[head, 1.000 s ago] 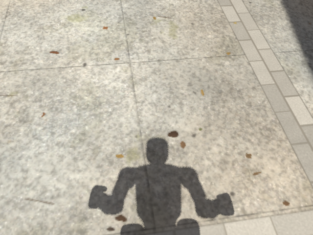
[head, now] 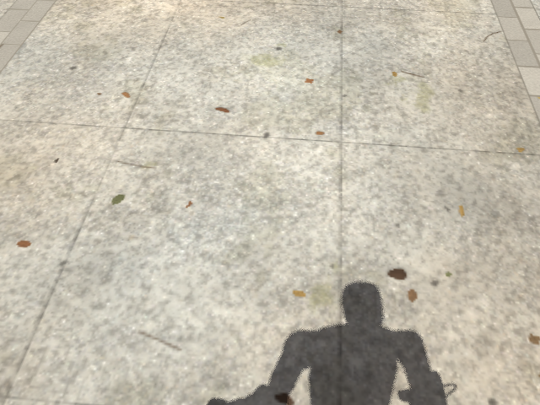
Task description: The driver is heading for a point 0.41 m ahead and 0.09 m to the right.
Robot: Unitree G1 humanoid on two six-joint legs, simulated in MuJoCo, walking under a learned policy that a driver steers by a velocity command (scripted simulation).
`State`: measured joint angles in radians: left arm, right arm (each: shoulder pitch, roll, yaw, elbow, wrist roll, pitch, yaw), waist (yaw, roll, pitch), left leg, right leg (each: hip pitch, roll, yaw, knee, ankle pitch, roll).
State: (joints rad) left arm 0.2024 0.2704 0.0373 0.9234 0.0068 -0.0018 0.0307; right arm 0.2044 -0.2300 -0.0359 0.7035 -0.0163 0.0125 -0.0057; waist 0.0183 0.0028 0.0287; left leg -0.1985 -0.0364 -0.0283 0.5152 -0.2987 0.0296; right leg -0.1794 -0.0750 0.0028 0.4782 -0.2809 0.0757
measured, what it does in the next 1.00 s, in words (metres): walks ahead: left foot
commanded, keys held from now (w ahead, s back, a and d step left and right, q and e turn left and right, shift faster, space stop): no key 0.22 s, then w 0.60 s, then no key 0.18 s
